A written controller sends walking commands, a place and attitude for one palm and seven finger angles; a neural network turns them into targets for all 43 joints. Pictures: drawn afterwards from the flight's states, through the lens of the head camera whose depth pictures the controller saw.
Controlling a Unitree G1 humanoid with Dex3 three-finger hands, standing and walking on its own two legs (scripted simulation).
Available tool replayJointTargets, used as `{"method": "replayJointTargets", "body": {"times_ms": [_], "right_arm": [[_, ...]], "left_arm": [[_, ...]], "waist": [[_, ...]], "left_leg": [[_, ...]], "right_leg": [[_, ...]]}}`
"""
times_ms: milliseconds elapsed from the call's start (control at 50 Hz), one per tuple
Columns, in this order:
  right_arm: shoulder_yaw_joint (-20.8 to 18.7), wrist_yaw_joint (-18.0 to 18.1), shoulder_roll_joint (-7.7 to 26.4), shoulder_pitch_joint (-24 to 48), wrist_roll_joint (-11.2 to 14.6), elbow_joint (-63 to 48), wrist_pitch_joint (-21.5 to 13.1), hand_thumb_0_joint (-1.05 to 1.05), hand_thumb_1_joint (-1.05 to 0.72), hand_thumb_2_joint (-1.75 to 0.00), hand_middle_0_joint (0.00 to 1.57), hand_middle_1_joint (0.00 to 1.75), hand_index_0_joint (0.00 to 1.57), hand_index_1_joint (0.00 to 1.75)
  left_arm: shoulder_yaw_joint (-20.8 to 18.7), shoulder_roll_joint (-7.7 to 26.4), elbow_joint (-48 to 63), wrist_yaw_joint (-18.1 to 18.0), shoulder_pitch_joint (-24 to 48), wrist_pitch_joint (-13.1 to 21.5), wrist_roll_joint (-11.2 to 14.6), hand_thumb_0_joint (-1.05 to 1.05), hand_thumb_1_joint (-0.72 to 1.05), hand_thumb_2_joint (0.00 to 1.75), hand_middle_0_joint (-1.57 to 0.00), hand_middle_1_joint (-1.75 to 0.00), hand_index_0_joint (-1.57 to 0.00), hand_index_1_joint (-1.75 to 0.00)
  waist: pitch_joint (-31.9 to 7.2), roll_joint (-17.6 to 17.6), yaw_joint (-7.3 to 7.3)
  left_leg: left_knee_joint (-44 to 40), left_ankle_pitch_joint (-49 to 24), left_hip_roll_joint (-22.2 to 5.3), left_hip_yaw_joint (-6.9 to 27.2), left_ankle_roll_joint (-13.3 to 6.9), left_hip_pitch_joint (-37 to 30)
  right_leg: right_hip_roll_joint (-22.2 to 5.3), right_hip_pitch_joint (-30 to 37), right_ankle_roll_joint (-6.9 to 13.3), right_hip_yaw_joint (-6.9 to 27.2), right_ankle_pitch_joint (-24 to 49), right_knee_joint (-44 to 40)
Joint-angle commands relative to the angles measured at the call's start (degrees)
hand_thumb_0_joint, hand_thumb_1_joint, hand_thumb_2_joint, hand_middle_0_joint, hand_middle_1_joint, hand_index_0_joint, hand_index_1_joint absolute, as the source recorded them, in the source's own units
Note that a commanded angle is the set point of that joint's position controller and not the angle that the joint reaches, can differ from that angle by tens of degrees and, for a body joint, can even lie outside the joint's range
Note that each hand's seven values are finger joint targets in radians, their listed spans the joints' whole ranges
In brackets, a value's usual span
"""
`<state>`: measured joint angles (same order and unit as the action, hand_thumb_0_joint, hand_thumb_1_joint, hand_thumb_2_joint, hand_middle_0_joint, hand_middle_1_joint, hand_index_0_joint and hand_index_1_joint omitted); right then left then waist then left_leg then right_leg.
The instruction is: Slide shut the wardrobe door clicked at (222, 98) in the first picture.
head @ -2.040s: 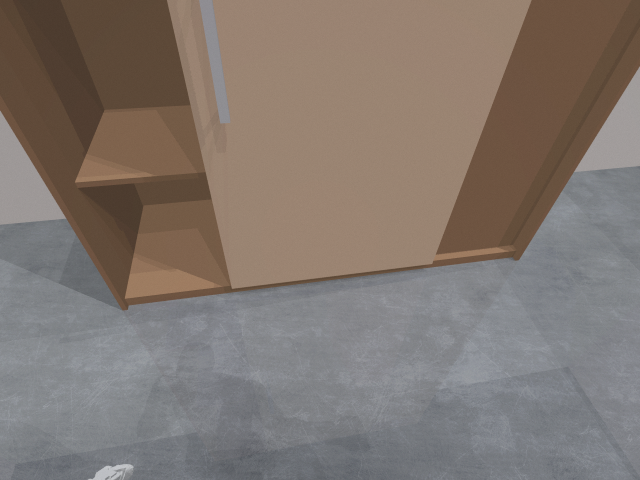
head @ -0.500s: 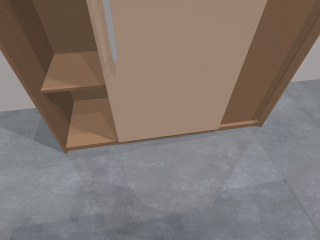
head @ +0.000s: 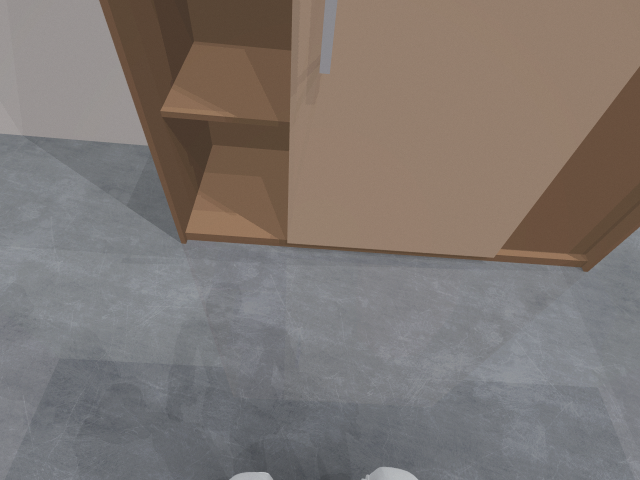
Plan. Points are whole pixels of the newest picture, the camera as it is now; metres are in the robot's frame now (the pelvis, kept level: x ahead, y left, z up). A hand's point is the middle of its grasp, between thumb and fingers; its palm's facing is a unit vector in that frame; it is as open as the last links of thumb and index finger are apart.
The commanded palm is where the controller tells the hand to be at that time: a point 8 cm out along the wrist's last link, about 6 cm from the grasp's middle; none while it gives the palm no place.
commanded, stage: walk to a spot facing it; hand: right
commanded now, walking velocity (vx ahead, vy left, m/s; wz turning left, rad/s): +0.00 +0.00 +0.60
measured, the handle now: out of the picture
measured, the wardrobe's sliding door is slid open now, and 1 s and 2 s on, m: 0.38 0.38 0.38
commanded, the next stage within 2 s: turn to face it in 1.74 s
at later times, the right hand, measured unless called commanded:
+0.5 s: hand out of the picture +0.08 -0.25 -0.16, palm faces -0.18 +0.95 -0.23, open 7.4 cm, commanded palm none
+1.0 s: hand (403, 452) +0.18 -0.12 -0.14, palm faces -0.57 +0.79 -0.23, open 7.4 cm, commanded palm none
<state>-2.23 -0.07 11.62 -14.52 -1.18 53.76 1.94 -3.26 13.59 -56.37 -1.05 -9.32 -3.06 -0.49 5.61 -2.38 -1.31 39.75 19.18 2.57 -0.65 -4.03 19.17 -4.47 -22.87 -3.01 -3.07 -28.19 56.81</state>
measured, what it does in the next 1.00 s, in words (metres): steps on the spot, turning left: right foot, then left foot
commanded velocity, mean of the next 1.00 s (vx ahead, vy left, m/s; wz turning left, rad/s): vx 0.09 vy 0.00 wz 0.59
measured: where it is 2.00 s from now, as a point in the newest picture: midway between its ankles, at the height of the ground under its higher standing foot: outside the picture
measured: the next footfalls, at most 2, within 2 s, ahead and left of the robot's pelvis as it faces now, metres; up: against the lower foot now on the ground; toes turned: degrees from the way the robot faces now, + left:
right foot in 0.48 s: +0.04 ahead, -0.15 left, +0.00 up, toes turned +18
left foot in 0.94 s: -0.07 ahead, +0.08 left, +0.00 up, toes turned +40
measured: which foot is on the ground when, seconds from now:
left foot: down 0.00-0.48, up 0.50-0.92, down 0.94-1.00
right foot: up 0.00-0.46, down 0.48-0.94, up 0.96-1.00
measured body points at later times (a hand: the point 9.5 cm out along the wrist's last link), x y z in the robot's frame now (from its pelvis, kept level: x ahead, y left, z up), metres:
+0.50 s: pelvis -0.02 -0.05 +0.01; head +0.01 -0.07 +0.46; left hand +0.04 +0.23 -0.10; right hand +0.09 -0.30 -0.14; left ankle +0.02 +0.07 -0.71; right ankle +0.00 -0.17 -0.72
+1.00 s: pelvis -0.02 -0.02 +0.00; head -0.02 +0.00 +0.45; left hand -0.20 +0.18 -0.15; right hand +0.21 -0.16 -0.12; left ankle -0.10 +0.06 -0.72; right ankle +0.00 -0.16 -0.68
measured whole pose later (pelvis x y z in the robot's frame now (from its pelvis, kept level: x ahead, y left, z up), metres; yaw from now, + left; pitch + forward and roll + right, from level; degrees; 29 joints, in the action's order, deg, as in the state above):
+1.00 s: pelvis -0.02 -0.02 +0.00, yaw +36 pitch +0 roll +2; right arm -3.3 -2.0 11.9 -10.2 -1.0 51.3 0.5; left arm -3.7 15.3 -57.5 0.0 -20.4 -2.1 -1.4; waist 1.5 -3.7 1.9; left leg 34.8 19.2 0.4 -4.8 -1.2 14.9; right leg -9.3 -19.5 -2.3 -7.4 -29.7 55.2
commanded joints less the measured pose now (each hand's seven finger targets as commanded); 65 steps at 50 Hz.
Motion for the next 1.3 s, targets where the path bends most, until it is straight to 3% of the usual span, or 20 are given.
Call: {"method": "replayJointTargets", "body": {"times_ms": [0, 140, 320, 400, 420, 460, 480, 520, 580, 700, 760, 840, 880, 900, 920, 940, 980, 1040, 1200, 1280], "right_arm": [[-3.6, 1.3, 11.8, -1.8, 0.3, -4.5, -1.5, 0.00, -0.90, -0.90, 0.20, 0.30, 0.20, 0.30], [-4.0, 0.9, 11.3, -4.3, 0.1, -4.2, -1.6, 0.00, -0.90, -0.90, 0.20, 0.30, 0.20, 0.30], [-4.6, 0.9, 12.7, -3.6, -0.4, -5.2, -0.7, 0.00, -0.90, -0.90, 0.20, 0.30, 0.20, 0.30], [-4.7, 0.7, 13.4, 1.1, -0.2, -6.6, -0.1, 0.00, -0.90, -0.90, 0.20, 0.30, 0.20, 0.30], [-4.5, 0.5, 12.3, 2.3, 0.1, -7.3, 0.1, 0.00, -0.90, -0.90, 0.20, 0.30, 0.20, 0.30], [-3.9, -0.3, 7.5, 1.5, 0.3, -8.8, 0.1, 0.00, -0.90, -0.90, 0.20, 0.30, 0.20, 0.30], [-4.7, -0.5, 10.2, 3.2, -0.5, -8.7, 0.2, 0.00, -0.90, -0.90, 0.20, 0.30, 0.20, 0.30], [-5.6, -1.2, 10.4, -1.0, -1.0, -5.7, 1.1, 0.00, -0.90, -0.90, 0.20, 0.30, 0.20, 0.30], [-4.7, -2.1, 8.1, -1.4, -0.6, -5.5, 1.5, 0.00, -0.90, -0.90, 0.20, 0.30, 0.20, 0.30], [-3.3, -2.3, 6.0, 6.9, -0.1, -7.6, 1.4, 0.00, -0.90, -0.90, 0.20, 0.30, 0.20, 0.30], [-2.9, -2.9, 5.4, 8.6, -0.1, -8.1, 1.0, 0.00, -0.90, -0.90, 0.20, 0.30, 0.20, 0.30], [-2.9, -3.4, 5.1, 8.6, -0.3, -8.1, 0.0, 0.00, -0.90, -0.90, 0.20, 0.30, 0.20, 0.30], [-3.6, -3.0, 6.8, 0.5, -0.4, -5.1, -1.0, 0.00, -0.90, -0.90, 0.20, 0.30, 0.20, 0.30], [-4.7, -2.1, 12.8, -6.3, -0.8, -3.2, -2.0, 0.00, -0.90, -0.90, 0.20, 0.30, 0.20, 0.30], [-5.7, -1.1, 18.4, -12.0, 0.0, -1.6, -2.2, 0.00, -0.90, -0.90, 0.20, 0.30, 0.20, 0.30], [-5.7, -0.1, 17.3, -13.7, 0.5, -1.1, -2.1, 0.00, -0.90, -0.90, 0.20, 0.30, 0.20, 0.30], [-5.1, 0.3, 14.5, -6.8, 0.3, -2.5, -2.8, 0.00, -0.90, -0.90, 0.20, 0.30, 0.20, 0.30], [-3.6, 0.2, 10.6, -1.6, -0.2, -3.0, -4.2, 0.00, -0.90, -0.90, 0.20, 0.30, 0.20, 0.30], [-3.0, 0.4, 10.2, -6.1, -0.3, 0.2, -5.4, 0.00, -0.90, -0.90, 0.20, 0.30, 0.20, 0.30], [-3.8, 0.6, 11.1, -4.1, -0.2, 0.3, -5.1, 0.00, -0.90, -0.90, 0.20, 0.30, 0.20, 0.30]], "left_arm": [[-1.6, 5.8, 6.2, -0.3, 3.3, 1.9, -0.3, 0.00, 0.90, 0.90, -0.20, -0.30, -0.20, -0.30], [-1.7, 4.3, 6.4, -0.4, 3.0, 1.5, -0.5, 0.00, 0.90, 0.90, -0.20, -0.30, -0.20, -0.30], [-1.3, 4.5, 9.0, -0.9, 4.7, 2.2, 0.3, 0.00, 0.90, 0.90, -0.20, -0.30, -0.20, -0.30], [-1.4, 4.8, 7.6, -1.4, -3.5, 3.0, 0.9, 0.00, 0.90, 0.90, -0.20, -0.30, -0.20, -0.30], [-1.7, 6.1, 6.9, -1.8, -6.2, 3.5, 0.9, 0.00, 0.90, 0.90, -0.20, -0.30, -0.20, -0.30], [-3.0, 13.9, 9.0, -1.9, -4.5, 3.6, -0.1, 0.00, 0.90, 0.90, -0.20, -0.30, -0.20, -0.30], [-2.4, 13.2, 10.2, -1.8, -1.9, 3.3, -0.2, 0.00, 0.90, 0.90, -0.20, -0.30, -0.20, -0.30], [-0.7, 7.8, 11.2, -1.8, 4.5, 3.7, -0.6, 0.00, 0.90, 0.90, -0.20, -0.30, -0.20, -0.30], [-0.5, 7.1, 11.0, -1.7, 3.2, 4.1, -0.7, 0.00, 0.90, 0.90, -0.20, -0.30, -0.20, -0.30], [-1.8, 8.8, 7.1, -1.4, -7.7, 4.1, -0.8, 0.00, 0.90, 0.90, -0.20, -0.30, -0.20, -0.30], [-2.3, 9.9, 5.8, -0.9, -10.0, 4.3, -1.2, 0.00, 0.90, 0.90, -0.20, -0.30, -0.20, -0.30], [-2.7, 10.7, 4.8, -0.2, -9.3, 4.4, -1.3, 0.00, 0.90, 0.90, -0.20, -0.30, -0.20, -0.30], [-2.2, 9.6, 4.7, 0.1, -8.1, 4.3, -1.2, 0.00, 0.90, 0.90, -0.20, -0.30, -0.20, -0.30], [-1.4, 6.5, 5.9, 0.8, -8.2, 4.1, -0.2, 0.00, 0.90, 0.90, -0.20, -0.30, -0.20, -0.30], [-0.2, 3.9, 10.1, 1.2, -1.0, 4.3, -0.8, 0.00, 0.90, 0.90, -0.20, -0.30, -0.20, -0.30], [-0.7, 6.7, 11.2, 1.1, 2.7, 4.3, -1.2, 0.00, 0.90, 0.90, -0.20, -0.30, -0.20, -0.30], [-1.2, 6.4, 10.2, 1.7, 2.5, 4.4, -1.1, 0.00, 0.90, 0.90, -0.20, -0.30, -0.20, -0.30], [-1.5, 5.0, 7.2, 2.1, -2.5, 4.3, -1.5, 0.00, 0.90, 0.90, -0.20, -0.30, -0.20, -0.30], [-0.9, 2.6, 9.4, 2.8, 2.1, 5.2, -0.8, 0.00, 0.90, 0.90, -0.20, -0.30, -0.20, -0.30], [-1.3, 3.7, 7.5, 1.9, -4.5, 6.5, -0.6, 0.00, 0.90, 0.90, -0.20, -0.30, -0.20, -0.30]], "waist": [[-5.7, 10.0, -0.36], [-8.9, 8.4, -0.77], [-9.4, 10.3, -1.72], [-11.8, 10.6, 2.03], [-12.0, 8.6, 3.41], [-9.2, -15.0, 3.05], [-5.0, -8.4, 2.60], [-3.0, -6.2, -1.77], [-2.9, -6.1, -1.66], [-3.3, -6.3, 3.57], [-5.9, -8.5, 4.81], [-5.0, -7.7, 4.02], [-8.1, -1.3, -0.54], [-11.9, 13.6, -3.82], [-9.1, 24.2, -7.26], [-6.5, 15.5, -7.42], [-2.4, 14.0, -4.57], [0.0, 8.9, 0.63], [0.5, 11.5, 0.02], [-2.5, 9.4, 3.52]], "left_leg": [[-21.0, -22.2, -16.1, 24.1, -6.3, -8.1], [-21.2, -18.0, -12.4, 23.6, -4.7, -11.8], [-21.2, -19.0, -11.5, 31.2, -6.4, -8.9], [-19.0, -17.8, -8.4, 31.1, -2.4, -2.1], [-16.0, -11.4, -4.9, 27.7, 0.4, 5.3], [7.8, 12.3, 5.6, 9.7, 5.9, 21.2], [18.5, 11.0, 1.1, 8.4, 7.3, 18.7], [29.5, 3.0, 0.3, 7.2, 8.2, 13.6], [31.9, 0.1, -1.1, 4.0, 8.8, 15.1], [16.2, 3.7, -4.6, 0.0, 9.1, 15.4], [7.6, 6.1, -5.0, -2.7, 7.9, 10.9], [-2.2, 6.6, -3.7, -5.4, 5.6, 1.8], [-14.5, -0.6, -2.5, -6.2, 3.5, -14.8], [-21.6, 8.6, -14.2, 8.8, -0.9, -29.1], [-27.3, 5.6, -25.0, 32.1, -6.6, -29.8], [-28.0, 4.9, -26.5, 31.4, -8.9, -27.6], [-29.9, 16.6, -22.0, 27.8, -8.3, -18.5], [-28.5, 1.4, -17.5, 16.4, -6.4, -10.8], [-26.3, -12.2, -13.8, 12.6, -4.7, -10.5], [-17.0, -19.2, -12.1, 12.4, -3.1, -6.2]], "right_leg": [[-0.4, -9.9, -0.6, 5.0, 5.7, 10.0], [1.4, -9.6, -1.5, 4.9, 8.9, 4.7], [3.9, -1.6, 0.0, 5.7, 3.8, -12.3], [5.8, 13.1, 1.8, 4.9, 10.1, -29.4], [3.3, 21.9, 2.9, 6.5, 12.6, -34.6], [-20.0, 24.7, 9.2, 28.6, 9.7, -45.1], [-23.1, 14.0, 12.5, 28.5, 13.1, -45.2], [-13.9, 5.7, 10.2, 15.8, 16.9, -43.5], [-9.6, 8.8, 9.8, 7.1, 21.3, -41.2], [-13.2, 19.1, 12.0, 5.5, 32.4, -38.3], [-15.2, 20.3, 11.9, 4.1, 23.0, -38.7], [-16.6, 14.0, 9.9, 2.0, 9.3, -37.8], [-13.8, 6.1, 5.4, -3.7, 6.3, -24.9], [-8.5, -7.5, 1.6, -11.2, -0.1, -8.5], [-1.3, -22.1, -0.4, -7.6, -10.6, 5.8], [-3.0, -25.0, 0.4, -0.7, -5.8, 10.0], [-5.1, -23.0, 0.4, 0.7, 2.0, 10.0], [-4.9, -15.6, -0.9, 0.2, 8.8, 4.2], [-2.0, -10.0, -0.9, -2.2, 16.4, -11.5], [1.0, 8.4, 0.4, -3.3, 17.0, -24.0]]}}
